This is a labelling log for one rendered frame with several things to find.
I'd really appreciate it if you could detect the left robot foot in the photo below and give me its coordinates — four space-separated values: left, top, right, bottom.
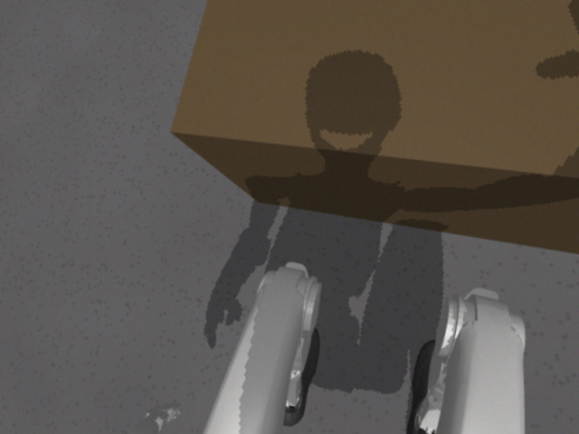
283 327 320 426

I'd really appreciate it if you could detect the left robot hand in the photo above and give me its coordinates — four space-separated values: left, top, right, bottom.
128 402 182 434

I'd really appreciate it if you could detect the right robot foot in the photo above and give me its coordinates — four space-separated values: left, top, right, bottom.
406 340 436 434

